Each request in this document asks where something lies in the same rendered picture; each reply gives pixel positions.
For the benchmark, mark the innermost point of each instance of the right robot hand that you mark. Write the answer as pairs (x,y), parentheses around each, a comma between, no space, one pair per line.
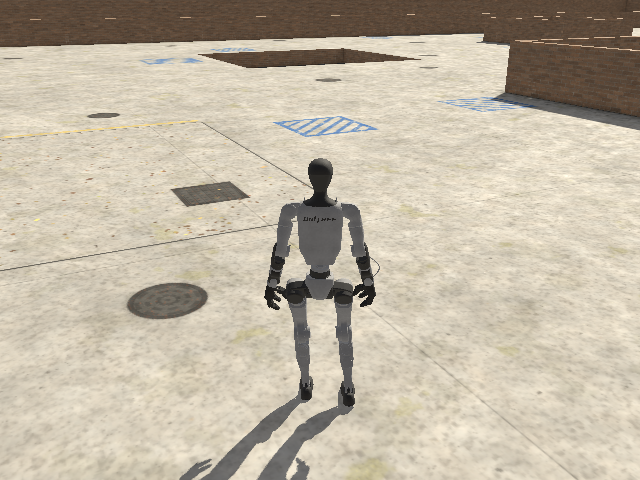
(368,290)

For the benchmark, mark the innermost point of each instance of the robot left shin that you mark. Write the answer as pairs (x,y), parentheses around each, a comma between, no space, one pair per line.
(303,358)

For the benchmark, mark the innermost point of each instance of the robot left thigh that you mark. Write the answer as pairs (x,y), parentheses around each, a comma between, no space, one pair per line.
(296,297)

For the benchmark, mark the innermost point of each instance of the left robot forearm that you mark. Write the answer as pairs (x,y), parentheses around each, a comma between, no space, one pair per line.
(276,268)

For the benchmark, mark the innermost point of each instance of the left robot hand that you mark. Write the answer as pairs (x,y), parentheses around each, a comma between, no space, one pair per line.
(270,295)

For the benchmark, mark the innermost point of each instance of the right robot forearm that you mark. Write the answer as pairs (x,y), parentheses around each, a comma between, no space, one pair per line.
(365,269)

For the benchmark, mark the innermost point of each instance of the left robot upper arm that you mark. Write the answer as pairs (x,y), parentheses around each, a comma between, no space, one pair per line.
(288,212)

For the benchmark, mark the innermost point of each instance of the right robot upper arm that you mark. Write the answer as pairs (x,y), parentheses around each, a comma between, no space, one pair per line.
(352,212)

